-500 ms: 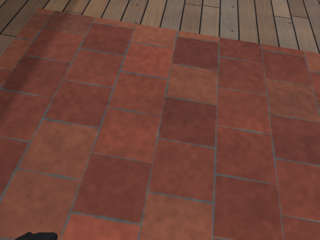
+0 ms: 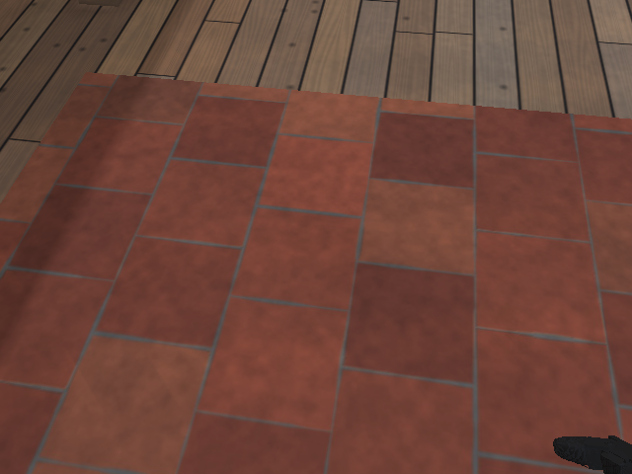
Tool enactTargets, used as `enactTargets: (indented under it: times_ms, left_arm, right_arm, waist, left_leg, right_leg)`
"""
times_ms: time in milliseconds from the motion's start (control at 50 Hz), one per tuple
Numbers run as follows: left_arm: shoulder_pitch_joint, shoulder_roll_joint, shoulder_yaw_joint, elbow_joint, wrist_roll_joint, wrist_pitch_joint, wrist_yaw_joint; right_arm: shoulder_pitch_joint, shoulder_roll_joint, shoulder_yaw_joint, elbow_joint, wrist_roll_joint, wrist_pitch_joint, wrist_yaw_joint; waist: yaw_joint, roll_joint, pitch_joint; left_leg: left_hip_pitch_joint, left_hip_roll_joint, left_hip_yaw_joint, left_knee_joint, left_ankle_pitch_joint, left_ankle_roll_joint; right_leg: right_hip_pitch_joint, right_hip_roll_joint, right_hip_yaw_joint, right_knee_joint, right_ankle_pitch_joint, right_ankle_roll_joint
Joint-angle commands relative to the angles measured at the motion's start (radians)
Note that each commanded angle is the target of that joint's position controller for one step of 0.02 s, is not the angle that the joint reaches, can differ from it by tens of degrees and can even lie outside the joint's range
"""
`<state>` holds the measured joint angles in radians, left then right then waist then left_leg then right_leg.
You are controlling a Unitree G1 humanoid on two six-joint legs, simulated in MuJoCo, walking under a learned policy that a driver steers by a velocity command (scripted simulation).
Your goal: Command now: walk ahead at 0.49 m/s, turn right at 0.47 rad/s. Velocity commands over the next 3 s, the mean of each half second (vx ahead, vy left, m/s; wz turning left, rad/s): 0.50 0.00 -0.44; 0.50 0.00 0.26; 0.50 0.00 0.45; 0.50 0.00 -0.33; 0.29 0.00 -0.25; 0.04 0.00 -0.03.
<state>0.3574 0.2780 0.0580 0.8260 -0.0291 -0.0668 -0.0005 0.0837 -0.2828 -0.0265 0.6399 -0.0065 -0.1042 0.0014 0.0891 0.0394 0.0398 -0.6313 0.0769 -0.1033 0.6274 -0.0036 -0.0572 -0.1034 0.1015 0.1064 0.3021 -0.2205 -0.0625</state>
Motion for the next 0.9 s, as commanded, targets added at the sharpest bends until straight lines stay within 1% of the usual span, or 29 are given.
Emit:
enactTargets:
  times_ms: [20, 80, 100, 120, 140, 160, 180, 200, 220, 240, 280, 360, 440, 480, 520, 560, 580, 600, 620, 640, 660, 680, 700, 720, 740, 780, 820, 860, 900]
  left_arm:
    - [0.004, 0.185, 0.047, -0.063, -0.012, 0.0, 0.014]
    - [-0.001, 0.183, 0.05, -0.071, -0.003, 0.014, 0.017]
    - [-0.008, 0.163, 0.044, -0.077, 0.002, 0.017, 0.015]
    - [-0.009, 0.111, 0.025, -0.092, 0.014, 0.015, 0.009]
    - [0.073, 0.029, 0.0, -0.121, 0.014, 0.006, 0.007]
    - [0.122, 0.056, -0.005, -0.143, -0.01, -0.001, 0.007]
    - [0.067, 0.149, 0.02, -0.128, -0.023, 0.005, 0.01]
    - [-0.015, 0.167, 0.026, -0.142, -0.014, 0.012, 0.01]
    - [-0.051, 0.156, 0.028, -0.152, -0.002, 0.016, 0.008]
    - [-0.065, 0.143, 0.032, -0.16, 0.001, 0.022, 0.003]
    - [-0.064, 0.102, 0.026, -0.168, -0.004, 0.037, -0.005]
    - [-0.137, 0.053, 0.007, -0.199, 0.014, 0.039, -0.01]
    - [-0.26, 0.038, -0.01, -0.221, 0.016, 0.015, -0.034]
    - [-0.324, 0.043, -0.013, -0.242, 0.013, 0.008, -0.043]
    - [-0.366, 0.061, -0.009, -0.262, 0.011, 0.005, -0.047]
    - [-0.338, 0.092, 0.005, -0.263, 0.014, -0.002, -0.047]
    - [-0.245, 0.119, 0.021, -0.238, 0.017, -0.005, -0.043]
    - [-0.096, 0.17, 0.049, -0.191, 0.021, -0.004, -0.033]
    - [0.084, 0.258, 0.074, -0.162, 0.035, 0.003, -0.015]
    - [0.079, 0.307, 0.072, -0.167, 0.047, 0.008, -0.012]
    - [0.065, 0.213, 0.052, -0.169, 0.039, 0.003, -0.013]
    - [0.015, 0.172, 0.037, -0.159, 0.028, -0.002, -0.015]
    - [-0.046, 0.136, 0.026, -0.155, 0.026, -0.008, -0.019]
    - [-0.097, 0.106, 0.02, -0.153, 0.031, -0.014, -0.023]
    - [-0.13, 0.085, 0.017, -0.15, 0.038, -0.023, -0.025]
    - [-0.151, 0.081, 0.023, -0.13, 0.042, -0.044, -0.024]
    - [-0.152, 0.095, 0.031, -0.108, 0.045, -0.054, -0.017]
    - [-0.139, 0.106, 0.036, -0.088, 0.047, -0.054, -0.007]
    - [-0.136, 0.122, 0.04, -0.077, 0.044, -0.049, 0.0]
  right_arm:
    - [-0.072, -0.083, -0.024, -0.085, 0.015, -0.02, 0.007]
    - [-0.024, -0.124, -0.046, -0.081, 0.02, -0.028, 0.009]
    - [0.056, -0.143, -0.06, -0.062, 0.018, -0.031, 0.005]
    - [0.174, -0.182, -0.076, -0.05, 0.004, -0.034, -0.002]
    - [0.297, -0.265, -0.096, -0.039, -0.017, -0.026, -0.008]
    - [0.337, -0.252, -0.097, -0.01, -0.009, -0.013, 0.005]
    - [0.282, -0.163, -0.074, -0.025, -0.002, -0.009, 0.005]
    - [0.236, -0.125, -0.063, -0.028, 0.0, -0.004, 0.003]
    - [0.192, -0.103, -0.055, -0.022, -0.004, -0.001, 0.003]
    - [0.164, -0.086, -0.05, -0.014, -0.008, -0.002, 0.002]
    - [0.146, -0.086, -0.054, 0.0, -0.006, -0.011, 0.001]
    - [0.183, -0.127, -0.07, 0.05, 0.001, -0.022, 0.006]
    - [0.197, -0.162, -0.077, 0.084, 0.019, -0.008, 0.004]
    - [0.243, -0.184, -0.083, 0.112, 0.031, 0.001, 0.003]
    - [0.276, -0.197, -0.086, 0.14, 0.041, 0.013, 0.004]
    - [0.28, -0.212, -0.087, 0.157, 0.048, 0.028, 0.002]
    - [0.265, -0.216, -0.084, 0.162, 0.05, 0.034, 0.0]
    - [0.272, -0.19, -0.072, 0.164, 0.044, 0.034, -0.002]
    - [0.274, -0.122, -0.041, 0.133, 0.012, 0.029, -0.002]
    - [0.39, -0.02, -0.013, 0.117, 0.02, 0.014, 0.002]
    - [0.322, -0.137, -0.042, 0.133, 0.048, 0.005, 0.003]
    - [0.257, -0.163, -0.054, 0.106, 0.061, 0.003, 0.004]
    - [0.226, -0.151, -0.053, 0.104, 0.05, 0.007, -0.002]
    - [0.218, -0.14, -0.057, 0.105, 0.035, 0.015, -0.005]
    - [0.245, -0.125, -0.058, 0.116, 0.037, 0.031, -0.004]
    - [0.265, -0.082, -0.052, 0.124, 0.04, 0.055, -0.003]
    - [0.23, -0.07, -0.052, 0.107, 0.036, 0.068, -0.006]
    - [0.187, -0.062, -0.049, 0.089, 0.032, 0.068, -0.002]
    - [0.134, -0.05, -0.042, 0.072, 0.031, 0.063, 0.011]
  waist:
    - [-0.02, -0.111, -0.014]
    - [-0.066, -0.14, -0.036]
    - [-0.112, -0.139, -0.072]
    - [-0.172, -0.101, -0.181]
    - [-0.174, 0.119, -0.348]
    - [-0.15, 0.322, -0.387]
    - [-0.163, 0.168, -0.249]
    - [-0.166, 0.086, -0.15]
    - [-0.145, 0.048, -0.088]
    - [-0.123, 0.066, -0.05]
    - [-0.104, 0.087, -0.028]
    - [-0.106, 0.027, -0.011]
    - [-0.137, 0.013, 0.014]
    - [-0.157, 0.017, 0.026]
    - [-0.156, 0.028, 0.037]
    - [-0.114, 0.046, 0.013]
    - [-0.051, 0.044, -0.043]
    - [0.019, 0.031, -0.141]
    - [0.083, -0.095, -0.3]
    - [0.001, -0.313, -0.42]
    - [0.048, -0.194, -0.354]
    - [0.025, -0.184, -0.212]
    - [-0.009, -0.137, -0.146]
    - [-0.041, -0.144, -0.097]
    - [-0.072, -0.16, -0.082]
    - [-0.098, -0.136, -0.06]
    - [-0.104, -0.107, -0.022]
    - [-0.095, -0.096, 0.0]
    - [-0.079, -0.09, 0.016]
  left_leg:
    - [0.191, -0.06, 0.025, -0.106, 0.081, -0.007]
    - [0.27, -0.061, 0.022, -0.154, -0.037, 0.033]
    - [0.388, -0.061, 0.038, -0.189, -0.06, 0.062]
    - [0.589, 0.029, -0.03, -0.179, -0.096, 0.115]
    - [0.937, 0.26, -0.353, -0.19, -0.214, 0.23]
    - [0.996, 0.371, -0.698, -0.307, -0.435, 0.309]
    - [0.889, 0.331, -0.601, -0.333, -0.526, 0.275]
    - [0.771, 0.287, -0.43, -0.337, -0.432, 0.243]
    - [0.663, 0.24, -0.314, -0.36, -0.307, 0.233]
    - [0.592, 0.207, -0.23, -0.387, -0.226, 0.227]
    - [0.518, 0.178, -0.115, -0.437, -0.134, 0.229]
    - [0.526, 0.187, -0.014, -0.482, 0.004, 0.271]
    - [0.529, 0.156, 0.097, -0.493, 0.038, 0.251]
    - [0.558, 0.171, 0.104, -0.489, 0.034, 0.244]
    - [0.611, 0.198, 0.086, -0.462, 0.079, 0.234]
    - [0.648, 0.208, 0.072, -0.387, 0.226, 0.218]
    - [0.628, 0.18, 0.1, -0.274, 0.362, 0.195]
    - [0.544, 0.129, 0.133, -0.095, 0.391, 0.163]
    - [0.319, 0.064, 0.168, 0.234, 0.055, 0.115]
    - [0.004, -0.097, 0.088, 0.539, -0.595, 0.065]
    - [-0.082, -0.062, -0.031, 0.646, -0.589, 0.067]
    - [-0.139, -0.018, -0.01, 0.648, -0.5, 0.076]
    - [-0.112, 0.022, 0.008, 0.608, -0.414, 0.074]
    - [-0.077, 0.047, 0.008, 0.567, -0.347, 0.069]
    - [-0.015, 0.066, -0.001, 0.553, -0.296, 0.064]
    - [0.021, 0.071, -0.001, 0.535, -0.251, 0.052]
    - [-0.02, 0.072, -0.014, 0.485, -0.19, 0.041]
    - [-0.057, 0.067, -0.018, 0.384, -0.095, 0.035]
    - [-0.043, 0.059, 0.012, 0.255, 0.004, 0.04]
  right_leg:
    - [-0.127, -0.227, 0.196, -0.058, 0.098, -0.137]
    - [-0.058, -0.254, 0.269, 0.056, 0.111, -0.101]
    - [-0.073, -0.22, 0.257, 0.14, 0.156, -0.077]
    - [-0.135, -0.161, 0.211, 0.345, 0.125, -0.044]
    - [-0.406, -0.034, 0.078, 0.687, -0.139, 0.02]
    - [-0.621, -0.041, 0.046, 0.906, -0.388, 0.039]
    - [-0.683, -0.1, 0.071, 0.999, -0.302, 0.045]
    - [-0.683, -0.134, 0.034, 1.004, -0.216, 0.051]
    - [-0.654, -0.162, 0.024, 0.965, -0.155, 0.057]
    - [-0.625, -0.19, 0.023, 0.922, -0.116, 0.061]
    - [-0.573, -0.208, -0.003, 0.883, -0.077, 0.069]
    - [-0.593, -0.204, 0.005, 0.686, 0.015, 0.08]
    - [-0.517, -0.184, -0.064, 0.417, 0.188, 0.065]
    - [-0.49, -0.174, -0.09, 0.346, 0.199, 0.053]
    - [-0.478, -0.165, -0.096, 0.292, 0.148, 0.029]
    - [-0.391, -0.136, -0.116, 0.235, 0.083, 0.001]
    - [-0.239, -0.107, -0.14, 0.185, 0.11, -0.02]
    - [-0.003, -0.099, -0.144, 0.185, 0.146, -0.044]
    - [0.308, -0.316, 0.084, 0.224, 0.197, -0.107]
    - [0.505, -0.53, 0.524, 0.097, -0.005, -0.239]
    - [0.421, -0.511, 0.533, 0.033, -0.101, -0.219]
    - [0.313, -0.478, 0.372, 0.013, -0.074, -0.183]
    - [0.198, -0.433, 0.269, -0.016, -0.013, -0.159]
    - [0.105, -0.398, 0.188, -0.051, 0.041, -0.146]
    - [0.039, -0.373, 0.12, -0.089, 0.086, -0.136]
    - [-0.024, -0.369, 0.034, -0.141, 0.18, -0.144]
    - [-0.038, -0.368, -0.044, -0.168, 0.25, -0.142]
    - [-0.016, -0.357, -0.113, -0.18, 0.279, -0.135]
    - [-0.004, -0.34, -0.181, -0.188, 0.284, -0.12]
